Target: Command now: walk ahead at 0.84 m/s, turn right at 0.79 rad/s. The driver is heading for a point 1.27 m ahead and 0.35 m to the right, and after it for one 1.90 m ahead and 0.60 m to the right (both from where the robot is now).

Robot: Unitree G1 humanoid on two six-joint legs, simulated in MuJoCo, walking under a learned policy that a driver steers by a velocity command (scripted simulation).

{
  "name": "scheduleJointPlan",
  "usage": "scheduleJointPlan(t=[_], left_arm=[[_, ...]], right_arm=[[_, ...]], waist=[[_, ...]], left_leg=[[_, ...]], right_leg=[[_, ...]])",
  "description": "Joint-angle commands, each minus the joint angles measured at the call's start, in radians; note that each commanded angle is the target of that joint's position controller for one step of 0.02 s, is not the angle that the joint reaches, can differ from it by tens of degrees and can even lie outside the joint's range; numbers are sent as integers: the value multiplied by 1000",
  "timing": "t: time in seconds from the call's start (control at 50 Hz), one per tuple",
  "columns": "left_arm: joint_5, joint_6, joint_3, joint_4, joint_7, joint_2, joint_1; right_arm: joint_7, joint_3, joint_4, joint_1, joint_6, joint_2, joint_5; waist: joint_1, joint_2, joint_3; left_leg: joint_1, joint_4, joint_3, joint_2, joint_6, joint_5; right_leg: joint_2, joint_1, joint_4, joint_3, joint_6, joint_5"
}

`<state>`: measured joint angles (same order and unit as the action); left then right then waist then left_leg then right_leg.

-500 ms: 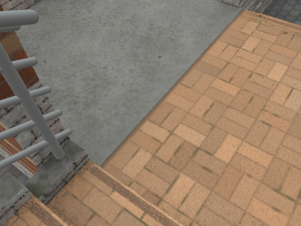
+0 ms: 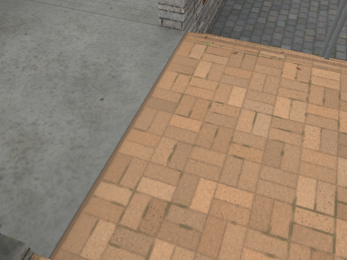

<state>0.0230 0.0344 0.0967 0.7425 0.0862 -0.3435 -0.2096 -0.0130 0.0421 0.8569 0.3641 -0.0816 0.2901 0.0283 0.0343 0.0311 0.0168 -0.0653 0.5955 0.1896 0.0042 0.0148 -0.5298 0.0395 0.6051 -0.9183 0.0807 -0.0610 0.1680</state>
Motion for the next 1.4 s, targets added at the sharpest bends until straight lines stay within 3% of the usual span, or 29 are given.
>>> scheduleJointPlan(t=[0.02, 0.1, 0.16, 0.2, 0.22, 0.24, 0.26, 0.3, 0.32, 0.36, 0.4, 0.44, 0.54, 0.58, 0.62, 0.64, 0.66, 0.68, 0.76, 0.92, 0.98, 1.0, 1.02, 1.04, 1.1, 1.18, 1.24, 1.36, 1.4], left_arm=[[-1, -34, -26, -67, 43, 60, 145], [9, -18, -27, -38, 25, 37, 177], [30, -3, 0, 44, -36, 0, -50], [22, -22, 44, 154, -82, -68, -346], [-12, -35, 45, 187, -80, -136, -369], [-41, -57, 26, 180, -83, -191, -349], [-66, -63, 34, 178, -91, -171, -383], [-15, -74, 37, 165, -98, -141, -301], [-10, -94, 0, 151, -90, -45, -215], [0, -119, -8, 121, -111, -78, -91], [29, -124, 13, 120, -92, -123, -45], [-29, -144, -13, 156, -89, -21, -102], [8, -116, -18, 181, -90, -36, -200], [26, -102, -13, 177, -88, -72, -150], [-15, -114, -39, 137, -94, 72, -84], [-47, -115, -55, 96, -124, 110, -239], [-46, -97, -57, 77, -127, 68, -301], [21, -76, -47, 64, -114, -10, -83], [32, -55, -66, -17, -18, 85, 133], [1, -98, -113, -94, -31, 67, 368], [9, -119, -65, 22, -71, -43, -24], [33, -125, -37, 66, -91, -120, -186], [70, -132, -27, 69, -96, -168, -241], [46, -118, -25, 61, -96, -142, -209], [33, -138, -40, 69, -89, 6, -39], [-21, -171, -59, 142, -92, 72, -96], [-12, -184, -60, 160, -91, 78, -103], [-6, -177, -43, 162, -121, -62, -159], [6, -145, -24, 131, -141, -136, -113]], right_arm=[[-21, 6, 13, 12, -24, 64, -3], [-12, 15, 47, 25, -39, 80, 2], [-23, 35, 85, 54, 4, 188, 5], [-44, 46, 104, -14, 52, 157, 25], [-38, 15, 72, -128, 56, 16, 50], [-38, -11, -37, -52, 42, -26, 51], [-28, -6, -89, -61, 32, 41, 53], [-16, 8, -64, -181, 7, 90, 75], [-13, 14, -42, -186, 10, 106, 69], [10, -5, -119, -330, 25, 87, 42], [22, -3, -29, -189, 16, 77, 41], [32, -3, -50, -252, -24, 61, 18], [25, -2, -92, -282, -12, 38, -43], [4, 44, 1, 52, -24, 119, -47], [14, 59, 66, 271, -19, 137, 29], [30, 36, 47, 240, -17, 100, 53], [17, 79, 34, 148, -21, 214, 44], [16, 47, 3, 68, -23, 38, 17], [-7, 5, 119, 59, -83, -26, 4], [16, 4, 147, 153, -46, 60, -28], [15, 22, 137, 125, -35, 158, -28], [25, 18, 107, 98, -35, 128, -29], [28, -7, 76, 188, -31, -41, -34], [20, 13, 56, 197, -20, 33, -64], [30, 22, 47, 45, 8, 9, -25], [54, 25, -18, -45, 57, -48, -6], [74, 5, -102, -189, 58, -68, -6], [102, -7, -155, -280, 59, 21, -9], [92, 17, -100, -57, 64, 95, -8]], waist=[[10, -100, 130], [7, -86, 145], [-111, -71, 65], [-276, 45, -29], [-262, 160, 74], [-99, 188, -19], [-128, 77, -208], [-113, -45, -45], [-59, -149, 56], [14, -48, 178], [35, 1, 47], [-22, -10, 68], [-61, 43, 68], [120, -17, -45], [176, -145, -93], [37, -278, -164], [11, -525, -319], [49, -161, -138], [-44, -88, 170], [-23, -77, 103], [-220, -105, -131], [-276, -74, -230], [-187, 121, -373], [-184, 109, -399], [-93, 15, -24], [-21, 42, 45], [-6, 47, 91], [39, 36, 76], [172, 87, -53]], left_leg=[[-249, -136, -93, 210, 33, 68], [-371, -42, 4, 228, 45, 133], [-191, 431, 73, 269, 56, 951], [-267, 1199, 45, 159, 47, 686], [-719, 1583, -19, 26, 60, -198], [-905, 1518, -121, 63, 54, -144], [-1029, 1328, -192, 83, 24, -76], [-1135, 1177, -280, 115, -18, -162], [-1105, 974, -303, 125, -29, 37], [-657, 472, -248, 103, -87, 209], [-324, 434, -174, 44, -71, 513], [-349, 112, -245, 70, -27, 990], [-169, -170, -280, 11, -28, 858], [69, -314, -277, 38, -13, 896], [467, -34, -367, 186, -10, 763], [585, 169, -522, 354, -28, 1028], [606, -111, -985, 543, 204, 286], [335, -320, -923, 444, 178, -335], [-271, -380, -572, 254, 88, 102], [-126, -475, -299, 182, 148, 1021], [-81, 22, -266, 142, 126, 1257], [-278, 296, -255, 90, 119, 989], [-531, 659, -245, 8, 119, 64], [-659, 792, -267, -11, 138, 105], [-671, 703, -257, 88, 114, 283], [-712, 666, -241, 132, 90, 327], [-716, 559, -168, 128, 87, 470], [-405, 186, 31, -33, 158, 589], [-164, 180, 16, -93, 197, 474]], right_leg=[[-5, -44, 190, -50, 0, 313], [-51, -304, 177, -234, -36, 321], [-116, -447, 187, -304, -117, -170], [-44, -719, 539, -98, -218, -171], [10, -860, 346, -24, -218, 133], [83, -962, 120, 108, -190, 812], [143, -1137, 207, 326, -305, 516], [269, -861, 465, 729, -418, -534], [199, -696, 449, 607, -358, -523], [62, -119, 562, 451, -331, -404], [28, -45, 464, 355, -294, -97], [-94, -119, 325, 274, -206, -333], [-101, -293, 88, 362, -157, -360], [-132, -368, -337, 301, -156, -88], [-212, 99, -933, 210, -130, -848], [-138, 295, -1083, 126, -127, -860], [-155, 476, -1190, -1, -90, -779], [-11, 474, -934, 20, -114, -586], [31, 224, -478, 116, -38, -365], [-60, -179, 260, -168, -30, -225], [-101, -628, 383, -121, -61, -295], [42, -879, 386, 10, -70, -429], [359, -1108, 409, 397, -107, -691], [425, -1048, 587, 666, -140, -827], [271, -665, 689, 263, -98, -521], [212, -576, 743, -6, -36, -235], [161, -499, 783, -198, -9, -25], [152, -572, 666, -373, 52, 742], [199, -596, 351, -351, 52, 975]])
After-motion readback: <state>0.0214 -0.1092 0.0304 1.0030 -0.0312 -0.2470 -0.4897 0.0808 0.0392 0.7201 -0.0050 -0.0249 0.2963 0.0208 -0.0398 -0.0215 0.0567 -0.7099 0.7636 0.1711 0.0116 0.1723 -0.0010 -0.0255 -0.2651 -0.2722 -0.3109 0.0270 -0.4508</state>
